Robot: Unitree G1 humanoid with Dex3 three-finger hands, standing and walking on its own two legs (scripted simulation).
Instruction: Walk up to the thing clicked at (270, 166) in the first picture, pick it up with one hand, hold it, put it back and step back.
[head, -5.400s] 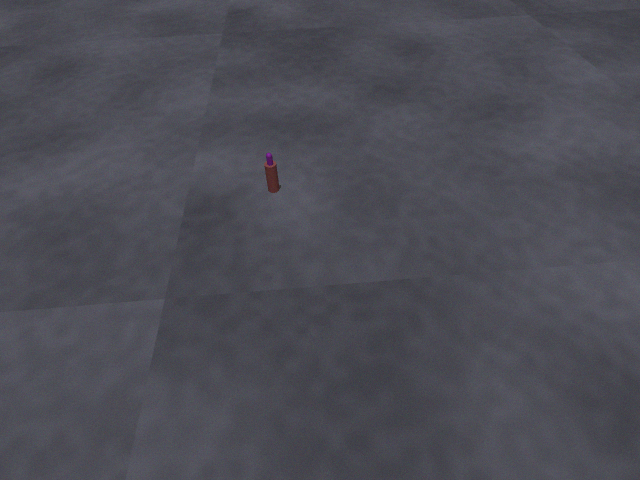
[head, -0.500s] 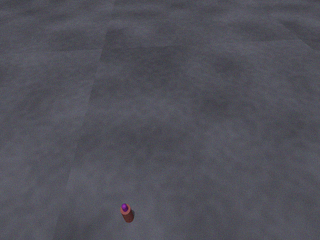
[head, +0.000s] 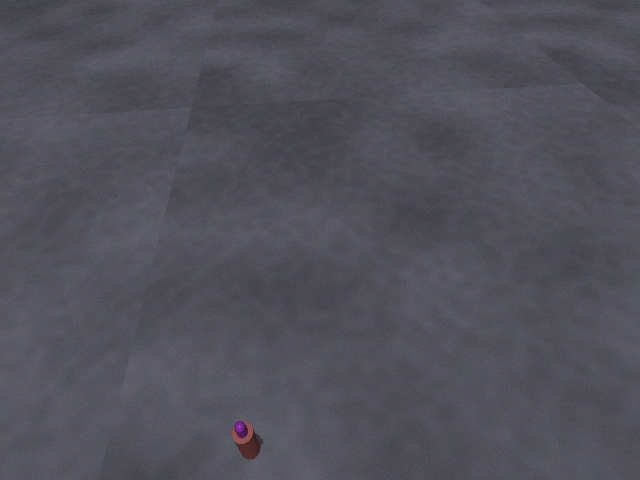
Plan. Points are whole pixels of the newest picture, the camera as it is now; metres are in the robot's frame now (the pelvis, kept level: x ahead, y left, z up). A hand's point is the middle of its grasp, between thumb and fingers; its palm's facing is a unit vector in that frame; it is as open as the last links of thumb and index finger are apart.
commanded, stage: walk up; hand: left
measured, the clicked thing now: (245, 438) +0.38 +0.22 -0.67
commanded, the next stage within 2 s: stand in 0.66 s
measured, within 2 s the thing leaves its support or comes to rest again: neither
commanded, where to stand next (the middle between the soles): +0.04 +0.00 m, yaw +1 degrees
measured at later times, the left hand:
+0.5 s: hand out of the picture +0.08 +0.25 -0.15, palm faces +0.00 -0.94 -0.33, open 7.4 cm
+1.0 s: hand out of the picture +0.08 +0.25 -0.15, palm faces -0.03 -0.94 -0.34, open 7.4 cm
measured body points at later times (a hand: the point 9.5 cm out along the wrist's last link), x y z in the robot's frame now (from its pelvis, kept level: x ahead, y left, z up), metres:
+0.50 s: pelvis +0.00 +0.00 +0.00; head +0.00 +0.00 +0.45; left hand +0.08 +0.30 -0.13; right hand +0.07 -0.30 -0.13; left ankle +0.00 +0.14 -0.75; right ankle +0.00 -0.12 -0.75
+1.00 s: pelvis -0.01 +0.00 +0.00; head +0.01 +0.00 +0.45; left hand +0.08 +0.30 -0.13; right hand +0.08 -0.30 -0.13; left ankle +0.00 +0.14 -0.75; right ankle +0.00 -0.12 -0.75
